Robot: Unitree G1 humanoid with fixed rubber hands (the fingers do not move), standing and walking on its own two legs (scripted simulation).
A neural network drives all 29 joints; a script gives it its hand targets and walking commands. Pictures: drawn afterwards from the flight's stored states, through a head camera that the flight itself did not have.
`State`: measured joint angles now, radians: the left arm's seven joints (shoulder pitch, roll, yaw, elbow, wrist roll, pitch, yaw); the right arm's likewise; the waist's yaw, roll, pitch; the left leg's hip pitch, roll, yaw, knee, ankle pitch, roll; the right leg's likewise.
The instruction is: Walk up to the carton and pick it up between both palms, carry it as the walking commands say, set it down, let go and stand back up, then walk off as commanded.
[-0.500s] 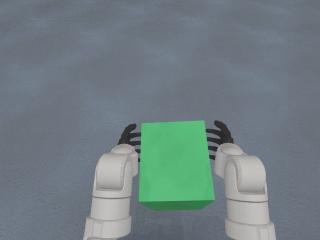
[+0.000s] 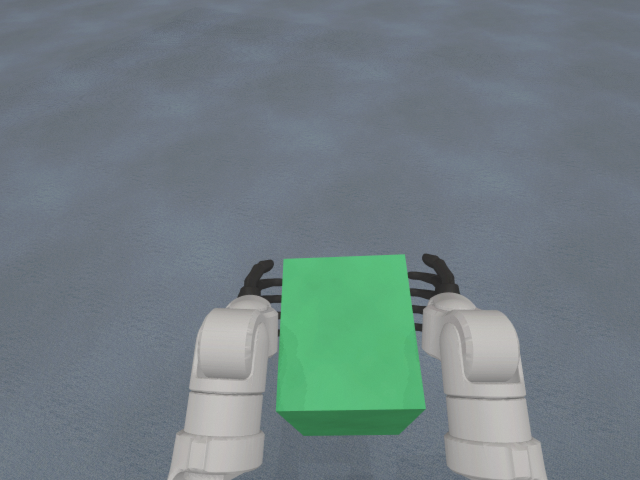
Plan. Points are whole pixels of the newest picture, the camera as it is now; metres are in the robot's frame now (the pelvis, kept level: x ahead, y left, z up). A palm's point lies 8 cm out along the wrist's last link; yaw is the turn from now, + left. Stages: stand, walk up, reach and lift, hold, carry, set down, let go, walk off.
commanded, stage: carry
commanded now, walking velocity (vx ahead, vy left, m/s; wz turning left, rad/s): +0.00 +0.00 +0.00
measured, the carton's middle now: (347, 356) +0.30 -0.02 +0.00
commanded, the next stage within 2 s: none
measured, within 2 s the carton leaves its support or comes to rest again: neither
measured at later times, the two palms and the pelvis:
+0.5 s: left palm (214, 345) +0.27 +0.13 +0.10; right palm (414, 321) +0.28 -0.09 +0.10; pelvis -0.02 +0.01 +0.00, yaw +1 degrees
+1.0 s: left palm (221, 324) +0.29 +0.13 +0.10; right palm (410, 308) +0.31 -0.09 +0.10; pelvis +0.00 +0.01 +0.00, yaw +1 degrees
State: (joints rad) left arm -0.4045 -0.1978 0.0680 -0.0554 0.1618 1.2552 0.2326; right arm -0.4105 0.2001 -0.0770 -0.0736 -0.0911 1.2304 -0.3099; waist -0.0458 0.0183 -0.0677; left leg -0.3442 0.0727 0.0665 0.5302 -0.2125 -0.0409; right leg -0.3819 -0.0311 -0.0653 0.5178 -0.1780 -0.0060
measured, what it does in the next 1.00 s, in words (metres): stands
